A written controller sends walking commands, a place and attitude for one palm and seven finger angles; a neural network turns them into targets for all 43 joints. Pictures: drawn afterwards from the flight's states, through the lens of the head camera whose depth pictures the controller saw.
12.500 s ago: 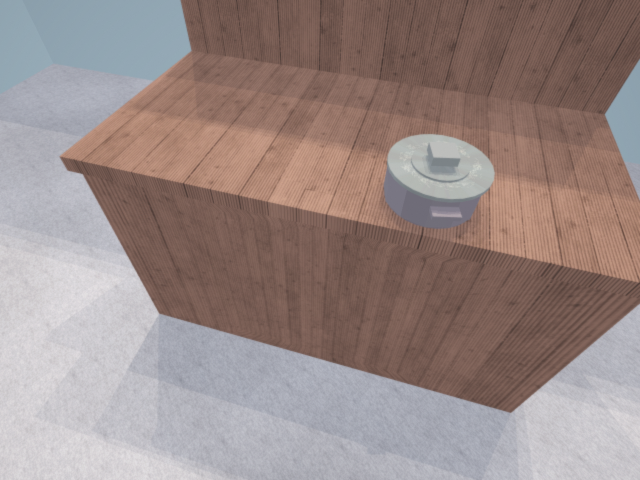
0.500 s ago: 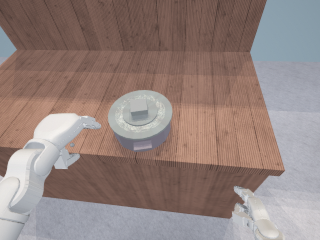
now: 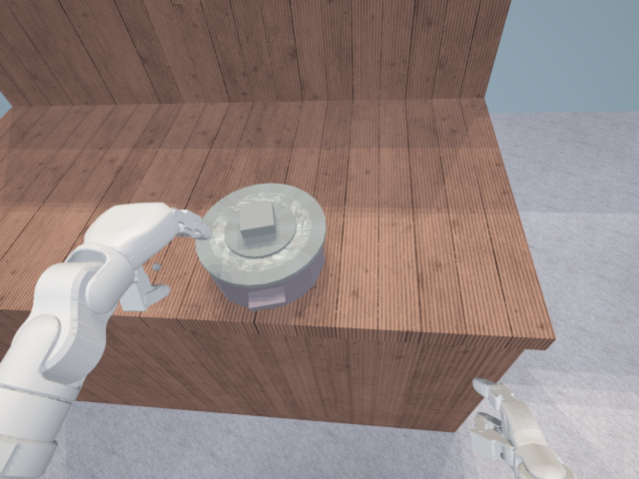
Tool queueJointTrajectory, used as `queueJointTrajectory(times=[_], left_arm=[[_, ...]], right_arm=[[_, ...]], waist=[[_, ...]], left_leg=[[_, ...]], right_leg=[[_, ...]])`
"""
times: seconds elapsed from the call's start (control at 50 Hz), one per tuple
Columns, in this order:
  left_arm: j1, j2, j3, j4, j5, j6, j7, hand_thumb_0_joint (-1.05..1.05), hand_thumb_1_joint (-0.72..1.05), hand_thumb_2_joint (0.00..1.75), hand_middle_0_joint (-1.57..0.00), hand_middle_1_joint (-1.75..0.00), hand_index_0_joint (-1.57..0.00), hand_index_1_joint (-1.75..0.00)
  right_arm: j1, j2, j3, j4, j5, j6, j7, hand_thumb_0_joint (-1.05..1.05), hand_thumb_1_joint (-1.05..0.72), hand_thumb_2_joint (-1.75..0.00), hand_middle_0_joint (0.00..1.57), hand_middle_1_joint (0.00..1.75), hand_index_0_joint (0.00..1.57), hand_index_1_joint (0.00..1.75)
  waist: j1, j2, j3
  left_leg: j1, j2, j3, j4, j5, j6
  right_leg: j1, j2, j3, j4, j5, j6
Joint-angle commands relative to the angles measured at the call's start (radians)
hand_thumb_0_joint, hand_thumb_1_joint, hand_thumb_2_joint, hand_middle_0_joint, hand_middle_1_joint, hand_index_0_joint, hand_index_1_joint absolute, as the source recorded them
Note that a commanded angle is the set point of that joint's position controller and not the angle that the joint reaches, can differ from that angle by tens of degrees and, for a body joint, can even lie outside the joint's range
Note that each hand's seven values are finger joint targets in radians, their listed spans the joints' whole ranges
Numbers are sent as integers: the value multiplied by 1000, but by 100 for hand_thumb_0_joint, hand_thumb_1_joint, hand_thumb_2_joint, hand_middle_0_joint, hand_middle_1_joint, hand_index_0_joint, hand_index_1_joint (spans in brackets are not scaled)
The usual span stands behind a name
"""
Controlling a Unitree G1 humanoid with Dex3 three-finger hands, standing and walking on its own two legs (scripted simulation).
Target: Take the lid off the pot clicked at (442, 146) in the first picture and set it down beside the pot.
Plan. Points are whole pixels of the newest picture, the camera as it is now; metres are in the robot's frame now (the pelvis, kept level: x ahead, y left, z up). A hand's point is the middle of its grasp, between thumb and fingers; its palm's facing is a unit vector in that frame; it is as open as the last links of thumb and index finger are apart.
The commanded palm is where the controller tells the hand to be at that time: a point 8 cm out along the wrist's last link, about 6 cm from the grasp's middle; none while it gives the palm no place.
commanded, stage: move the open hand above the knob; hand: left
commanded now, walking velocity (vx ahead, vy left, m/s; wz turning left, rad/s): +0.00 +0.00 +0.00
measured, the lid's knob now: (257, 219) +0.45 +0.15 +0.05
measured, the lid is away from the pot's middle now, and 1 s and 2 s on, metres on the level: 0.00 0.00 0.00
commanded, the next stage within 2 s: lower the open fingers around the knob in 1.90 s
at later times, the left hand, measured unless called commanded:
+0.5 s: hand (188, 242) +0.36 +0.21 +0.10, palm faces -0.28 -0.09 -0.96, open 10.0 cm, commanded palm +0.35 +0.20 +0.18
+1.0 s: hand (228, 214) +0.41 +0.17 +0.10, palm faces -0.28 -0.08 -0.96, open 10.0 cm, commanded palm +0.40 +0.16 +0.18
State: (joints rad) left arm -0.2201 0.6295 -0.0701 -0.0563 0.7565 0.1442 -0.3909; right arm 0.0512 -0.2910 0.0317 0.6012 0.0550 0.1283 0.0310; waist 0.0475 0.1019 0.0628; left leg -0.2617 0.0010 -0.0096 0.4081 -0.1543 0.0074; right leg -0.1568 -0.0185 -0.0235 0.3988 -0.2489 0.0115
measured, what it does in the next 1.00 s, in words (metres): stands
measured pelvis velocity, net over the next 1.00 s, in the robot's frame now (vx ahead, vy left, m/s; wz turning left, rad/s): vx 0.02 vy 0.00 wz -0.01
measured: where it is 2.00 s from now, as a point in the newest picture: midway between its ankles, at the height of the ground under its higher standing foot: outside the picture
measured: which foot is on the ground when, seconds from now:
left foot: down 0.00-1.00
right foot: down 0.00-1.00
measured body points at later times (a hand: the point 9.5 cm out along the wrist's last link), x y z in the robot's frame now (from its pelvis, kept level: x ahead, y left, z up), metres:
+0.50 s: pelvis +0.01 +0.00 +0.00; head +0.04 -0.03 +0.45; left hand +0.37 +0.21 +0.16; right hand +0.21 -0.22 -0.11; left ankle +0.04 +0.12 -0.74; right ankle -0.02 -0.13 -0.74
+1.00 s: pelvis +0.02 +0.00 +0.00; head +0.05 -0.04 +0.44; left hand +0.42 +0.17 +0.16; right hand +0.19 -0.24 -0.12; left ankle +0.04 +0.12 -0.74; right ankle -0.02 -0.13 -0.74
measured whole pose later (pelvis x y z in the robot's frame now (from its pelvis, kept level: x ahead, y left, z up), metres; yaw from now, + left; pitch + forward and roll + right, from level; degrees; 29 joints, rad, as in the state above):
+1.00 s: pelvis +0.02 +0.00 +0.00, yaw -1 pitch +3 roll +0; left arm -0.56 0.49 -0.26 0.26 0.82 0.26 -0.35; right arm 0.09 -0.29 0.03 0.63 0.09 0.15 0.05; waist 0.00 0.09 0.03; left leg -0.29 0.00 0.01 0.43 -0.19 0.01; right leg -0.19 -0.02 -0.01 0.43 -0.28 0.01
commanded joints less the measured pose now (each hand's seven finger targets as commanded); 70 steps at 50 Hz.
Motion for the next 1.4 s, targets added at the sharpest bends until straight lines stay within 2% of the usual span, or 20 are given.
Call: queueJointTrajectory(times=[0.0, 0.14, 0.18, 0.2, 0.24, 0.32, 0.38, 0.44, 0.58, 0.64, 0.78, 0.8, 0.84, 0.9, 0.98, 1.02, 1.08, 1.24, 1.34, 1.38], left_arm=[[-315, 231, 148, -170, 19, 9, 46, 0, -25, 134, -83, -8, -83, -8], [-345, 208, 122, -105, 25, 24, 54, 0, -25, 134, -83, -8, -83, -8], [-386, 286, 187, -128, 44, 25, 57, 0, -25, 134, -83, -8, -83, -8], [-390, 202, 110, -149, 33, 25, 57, 0, -25, 134, -83, -8, -83, -8], [-390, 162, 76, -92, 28, 38, 57, 0, -25, 134, -83, -8, -83, -8], [-451, 229, 120, -105, 51, 42, 57, 0, -25, 134, -83, -8, -83, -8], [-486, 212, 103, -15, 57, 56, 56, 0, -25, 134, -83, -8, -83, -8], [-529, 129, 17, -77, 45, 53, 58, 0, -25, 134, -83, -8, -83, -8], [-580, 167, 53, 16, 77, 71, 70, 0, -25, 134, -83, -8, -83, -8], [-619, 92, -23, 34, 68, 82, 75, 0, -25, 134, -83, -8, -83, -8], [-694, 145, 20, 125, 89, 99, 86, 0, -25, 134, -83, -8, -83, -8], [-714, 93, -29, 91, 78, 96, 86, 0, -25, 134, -83, -8, -83, -8], [-697, 103, -14, 92, 79, 97, 88, 0, -25, 134, -83, -8, -83, -8], [-718, 30, -79, 146, 75, 111, 82, 0, -25, 134, -83, -8, -83, -8], [-815, 97, -31, 138, 95, 112, 87, 0, -25, 134, -83, -8, -83, -8], [-826, 44, -78, 152, 93, 115, 91, 0, -25, 134, -83, -8, -83, -8], [-829, 66, -46, 240, 98, 121, 98, 0, -25, 134, -83, -8, -83, -8], [-839, 25, -76, 264, 92, 125, 105, 0, -25, 134, -83, -8, -83, -8], [-825, 37, -70, 242, 96, 128, 107, 0, -25, 134, -83, -8, -83, -8], [-817, 92, -19, 219, 100, 127, 111, 0, -25, 134, -83, -8, -83, -8]], right_arm=[[-133, -95, -44, -164, 5, -42, -2, 0, -90, -90, 20, 30, 20, 30], [-119, -93, -42, -151, 6, -42, -2, 0, -90, -90, 20, 30, 20, 30], [-149, -105, -41, -153, 4, -45, 0, 0, -90, -90, 20, 30, 20, 30], [-135, -89, -40, -162, 5, -43, 3, 0, -90, -90, 20, 30, 20, 30], [-123, -91, -45, -151, 11, -38, 5, 0, -90, -90, 20, 30, 20, 30], [-126, -99, -40, -148, 5, -40, 3, 0, -90, -90, 20, 30, 20, 30], [-137, -103, -38, -138, 14, -36, 2, 0, -90, -90, 20, 30, 20, 30], [-127, -88, -43, -152, 16, -35, 2, 0, -90, -90, 20, 30, 20, 30], [-120, -100, -40, -135, 18, -37, 8, 0, -90, -90, 20, 30, 20, 30], [-111, -90, -38, -135, 22, -30, 8, 0, -90, -90, 20, 30, 20, 30], [-98, -104, -37, -118, 24, -34, 6, 0, -90, -90, 20, 30, 20, 30], [-92, -93, -39, -123, 25, -31, 7, 0, -90, -90, 20, 30, 20, 30], [-86, -94, -41, -126, 23, -35, 10, 0, -90, -90, 20, 30, 20, 30], [-78, -93, -43, -117, 29, -27, 13, 0, -90, -90, 20, 30, 20, 30], [-77, -106, -44, -111, 26, -25, 8, 0, -90, -90, 20, 30, 20, 30], [-71, -94, -43, -114, 27, -28, 10, 0, -90, -90, 20, 30, 20, 30], [-52, -106, -47, -95, 30, -24, 8, 0, -90, -90, 20, 30, 20, 30], [-42, -96, -47, -104, 31, -24, 12, 0, -90, -90, 20, 30, 20, 30], [-51, -96, -45, -114, 33, -19, 14, 0, -90, -90, 20, 30, 20, 30], [-52, -104, -46, -119, 31, -23, 15, 0, -90, -90, 20, 30, 20, 30]], waist=[[-6, -61, -336], [-8, -72, -329], [7, -71, -372], [-6, -39, -377], [-16, -67, -331], [-6, -57, -392], [-16, -81, -334], [-25, -46, -380], [-18, -83, -397], [-32, -66, -374], [-30, -94, -399], [-38, -77, -409], [-32, -86, -435], [-53, -104, -383], [-47, -110, -435], [-54, -79, -440], [-51, -129, -422], [-52, -112, -457], [-51, -116, -444], [-40, -129, -466]], left_leg=[[216, -39, 21, 3, 205, 53], [217, -39, 19, 3, 219, 50], [225, -43, 18, 13, 246, 52], [230, -41, 21, 10, 254, 52], [219, -36, 20, 3, 228, 48], [236, -45, 21, 9, 242, 50], [210, -40, 17, 5, 208, 50], [244, -36, 12, 3, 228, 49], [236, -38, 15, 10, 245, 49], [223, -37, 20, 4, 229, 45], [216, -41, 19, 11, 220, 46], [222, -38, 24, 13, 228, 49], [236, -38, 24, 24, 270, 50], [211, -37, 30, 22, 236, 49], [228, -42, 24, 29, 250, 51], [236, -45, 25, 34, 261, 52], [212, -42, 30, 33, 242, 51], [211, -43, 39, 54, 296, 53], [196, -42, 45, 56, 292, 53], [202, -44, 37, 60, 312, 55]], right_leg=[[22, 45, -9, -39, 277, -27], [7, 48, -17, -37, 289, -29], [26, 50, -4, -27, 320, -37], [35, 45, -11, -21, 323, -32], [2, 50, -21, -30, 291, -30], [14, 48, -13, -25, 309, -33], [-19, 54, -14, -34, 273, -37], [1, 52, -22, -23, 278, -35], [-3, 55, -17, -18, 302, -42], [-6, 51, -23, -14, 292, -37], [-5, 54, -15, -11, 299, -42], [6, 48, -15, -8, 316, -37], [16, 48, -15, 2, 362, -37], [-15, 50, -21, -5, 343, -34], [-2, 52, -14, 2, 364, -38], [-14, 51, -16, 5, 366, -38], [-19, 53, -17, 3, 367, -38], [4, 43, -12, 30, 455, -33], [5, 40, -11, 34, 468, -29], [22, 44, -7, 35, 482, -32]])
